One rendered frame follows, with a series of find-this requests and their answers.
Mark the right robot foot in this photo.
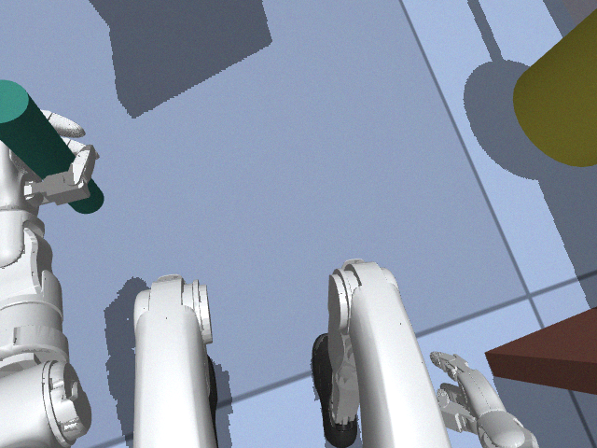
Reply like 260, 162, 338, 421
312, 333, 357, 448

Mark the left robot hand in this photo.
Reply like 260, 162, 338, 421
0, 107, 100, 217

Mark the can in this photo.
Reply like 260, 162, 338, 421
0, 79, 104, 214

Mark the left robot arm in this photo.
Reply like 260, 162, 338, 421
0, 209, 91, 448

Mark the right robot arm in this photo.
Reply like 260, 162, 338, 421
477, 411, 539, 448

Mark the right robot hand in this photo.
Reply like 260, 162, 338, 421
430, 352, 506, 435

